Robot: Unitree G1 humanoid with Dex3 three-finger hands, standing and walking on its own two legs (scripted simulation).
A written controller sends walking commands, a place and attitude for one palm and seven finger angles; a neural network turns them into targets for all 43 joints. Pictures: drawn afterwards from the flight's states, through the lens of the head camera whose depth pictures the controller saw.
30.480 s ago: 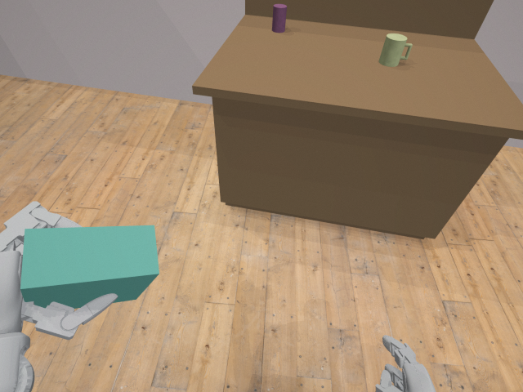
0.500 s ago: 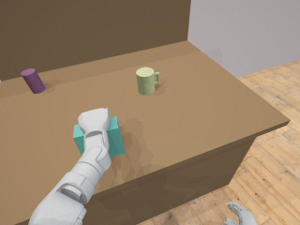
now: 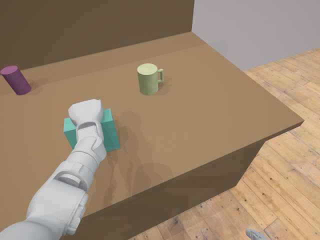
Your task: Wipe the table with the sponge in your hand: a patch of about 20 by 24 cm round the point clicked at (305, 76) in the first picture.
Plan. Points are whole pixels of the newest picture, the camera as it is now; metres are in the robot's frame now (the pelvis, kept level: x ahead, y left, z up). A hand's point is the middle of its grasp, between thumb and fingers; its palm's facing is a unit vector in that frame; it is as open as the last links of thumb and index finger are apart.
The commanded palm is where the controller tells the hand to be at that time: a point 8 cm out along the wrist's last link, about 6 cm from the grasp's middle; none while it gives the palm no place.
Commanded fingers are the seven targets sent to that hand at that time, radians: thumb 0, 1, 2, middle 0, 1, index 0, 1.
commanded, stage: wipe forward along the third lane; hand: left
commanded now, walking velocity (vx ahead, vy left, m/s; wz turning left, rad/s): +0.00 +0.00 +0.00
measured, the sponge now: (95, 138) +0.41 +0.21 +0.00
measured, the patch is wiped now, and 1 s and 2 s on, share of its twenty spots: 1.00 1.00 1.00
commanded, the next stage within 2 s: wipe back along the third lane in 0.44 s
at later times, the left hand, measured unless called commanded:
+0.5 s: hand (88, 113) +0.47 +0.24 +0.05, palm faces -0.08 -0.03 -1.00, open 10.1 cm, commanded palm +0.45 +0.23 +0.09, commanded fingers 0.00 0.10 1.30 -1.20 -1.60 -1.20 -1.60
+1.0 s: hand (91, 119) +0.44 +0.22 +0.05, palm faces -0.03 -0.02 -1.00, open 10.1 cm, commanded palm +0.40 +0.20 +0.08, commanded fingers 0.00 0.10 1.30 -1.20 -1.60 -1.20 -1.60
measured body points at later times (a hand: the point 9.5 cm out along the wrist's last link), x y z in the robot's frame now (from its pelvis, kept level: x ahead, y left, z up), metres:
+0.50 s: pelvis +0.00 +0.02 -0.01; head +0.05 +0.03 +0.44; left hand +0.46 +0.23 +0.10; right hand +0.09 -0.23 -0.14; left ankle +0.02 +0.12 -0.73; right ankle +0.00 -0.09 -0.73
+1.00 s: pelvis +0.02 +0.03 +0.00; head +0.04 +0.03 +0.45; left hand +0.44 +0.22 +0.10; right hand +0.15 -0.20 -0.13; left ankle +0.02 +0.12 -0.73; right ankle +0.00 -0.09 -0.73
